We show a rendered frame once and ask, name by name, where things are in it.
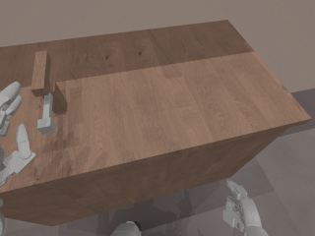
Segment left robot hand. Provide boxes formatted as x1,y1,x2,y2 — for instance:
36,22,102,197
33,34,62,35
0,82,35,187

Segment left robot thigh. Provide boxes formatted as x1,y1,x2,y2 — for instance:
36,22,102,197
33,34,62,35
110,223,142,236

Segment counter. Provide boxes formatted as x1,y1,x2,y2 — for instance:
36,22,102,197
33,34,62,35
0,20,312,227

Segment robot left foot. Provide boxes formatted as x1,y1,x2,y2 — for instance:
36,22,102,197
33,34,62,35
133,221,142,231

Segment tap lever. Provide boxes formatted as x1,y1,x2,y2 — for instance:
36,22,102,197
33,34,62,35
36,92,56,135

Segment right robot forearm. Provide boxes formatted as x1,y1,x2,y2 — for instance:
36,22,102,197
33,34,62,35
242,225,268,236

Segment right robot hand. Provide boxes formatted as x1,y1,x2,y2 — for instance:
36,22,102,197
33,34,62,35
222,180,262,234

